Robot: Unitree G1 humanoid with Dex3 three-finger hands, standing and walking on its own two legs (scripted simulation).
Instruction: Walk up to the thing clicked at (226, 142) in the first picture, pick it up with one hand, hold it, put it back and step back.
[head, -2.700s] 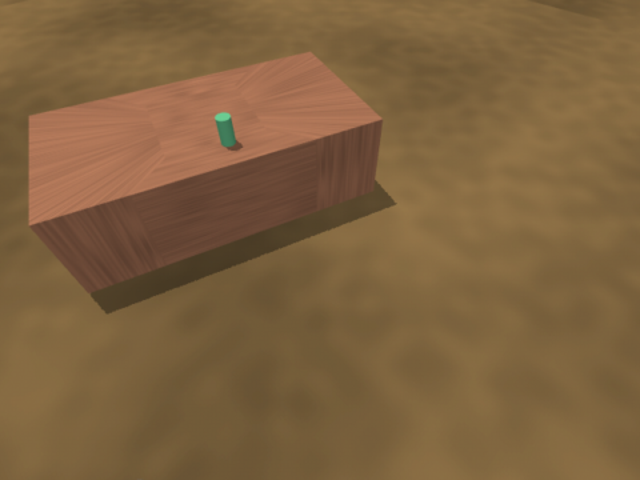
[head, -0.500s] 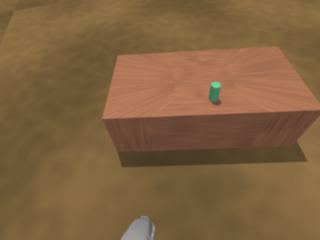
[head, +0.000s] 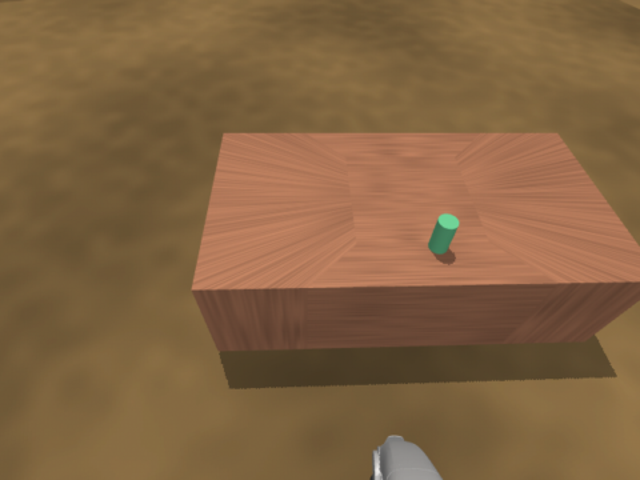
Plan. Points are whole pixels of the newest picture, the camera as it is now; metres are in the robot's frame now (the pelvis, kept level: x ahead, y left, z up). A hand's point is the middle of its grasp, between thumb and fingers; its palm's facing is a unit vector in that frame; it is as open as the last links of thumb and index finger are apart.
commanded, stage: walk up
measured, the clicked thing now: (443, 234) +0.75 -0.32 -0.33
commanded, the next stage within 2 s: none
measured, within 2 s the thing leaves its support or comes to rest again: neither
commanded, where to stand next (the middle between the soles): +0.18 -0.01 m, yaw -4 degrees
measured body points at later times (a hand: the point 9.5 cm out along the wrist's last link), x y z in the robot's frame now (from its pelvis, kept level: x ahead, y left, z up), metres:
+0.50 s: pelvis +0.10 -0.01 -0.01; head +0.12 -0.02 +0.44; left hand +0.19 +0.29 -0.12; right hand +0.15 -0.33 -0.13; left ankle +0.17 +0.14 -0.72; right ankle +0.15 -0.12 -0.74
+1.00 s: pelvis +0.09 +0.01 -0.01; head +0.11 +0.01 +0.43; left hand +0.14 +0.32 -0.14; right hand +0.18 -0.31 -0.13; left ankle +0.17 +0.12 -0.74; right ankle +0.06 -0.14 -0.74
